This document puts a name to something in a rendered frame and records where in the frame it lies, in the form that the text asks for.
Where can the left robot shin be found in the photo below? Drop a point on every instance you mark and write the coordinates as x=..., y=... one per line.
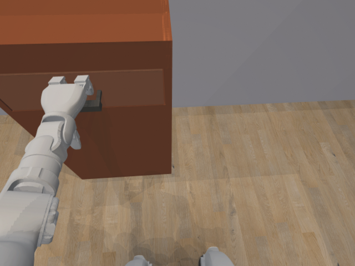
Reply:
x=139, y=257

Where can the left robot forearm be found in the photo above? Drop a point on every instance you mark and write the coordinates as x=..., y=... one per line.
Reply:
x=41, y=164

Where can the robot left hand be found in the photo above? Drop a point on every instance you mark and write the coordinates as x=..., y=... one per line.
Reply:
x=67, y=98

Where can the handle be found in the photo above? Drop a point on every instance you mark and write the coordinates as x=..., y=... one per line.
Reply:
x=93, y=105

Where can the cabinet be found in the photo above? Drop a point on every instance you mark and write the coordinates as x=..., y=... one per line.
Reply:
x=41, y=36

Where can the robot left upper arm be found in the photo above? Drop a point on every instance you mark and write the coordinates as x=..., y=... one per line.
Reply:
x=27, y=220

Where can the drawer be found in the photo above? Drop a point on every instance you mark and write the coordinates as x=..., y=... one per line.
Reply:
x=23, y=91

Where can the right robot thigh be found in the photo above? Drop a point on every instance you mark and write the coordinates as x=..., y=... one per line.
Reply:
x=215, y=258

